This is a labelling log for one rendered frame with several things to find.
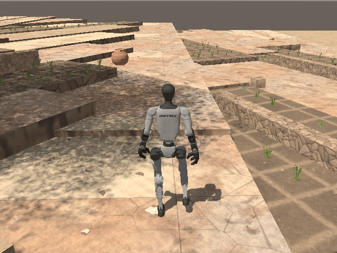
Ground humanoid robot torso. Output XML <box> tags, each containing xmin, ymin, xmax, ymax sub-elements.
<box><xmin>156</xmin><ymin>104</ymin><xmax>181</xmax><ymax>158</ymax></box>

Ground robot right forearm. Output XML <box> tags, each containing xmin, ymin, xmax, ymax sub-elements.
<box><xmin>188</xmin><ymin>129</ymin><xmax>199</xmax><ymax>153</ymax></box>

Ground robot right upper arm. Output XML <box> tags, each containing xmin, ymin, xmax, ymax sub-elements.
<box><xmin>180</xmin><ymin>106</ymin><xmax>193</xmax><ymax>137</ymax></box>

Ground right robot hand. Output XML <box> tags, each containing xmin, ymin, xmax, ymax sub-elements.
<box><xmin>187</xmin><ymin>152</ymin><xmax>199</xmax><ymax>165</ymax></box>

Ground left robot hand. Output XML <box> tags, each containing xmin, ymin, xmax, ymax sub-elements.
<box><xmin>138</xmin><ymin>147</ymin><xmax>150</xmax><ymax>159</ymax></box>

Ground robot left forearm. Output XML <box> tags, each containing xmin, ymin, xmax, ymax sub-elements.
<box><xmin>139</xmin><ymin>128</ymin><xmax>149</xmax><ymax>149</ymax></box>

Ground robot left upper arm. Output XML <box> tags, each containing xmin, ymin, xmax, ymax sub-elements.
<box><xmin>144</xmin><ymin>106</ymin><xmax>157</xmax><ymax>135</ymax></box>

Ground robot left thigh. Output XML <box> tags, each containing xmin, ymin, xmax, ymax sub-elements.
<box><xmin>150</xmin><ymin>147</ymin><xmax>163</xmax><ymax>186</ymax></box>

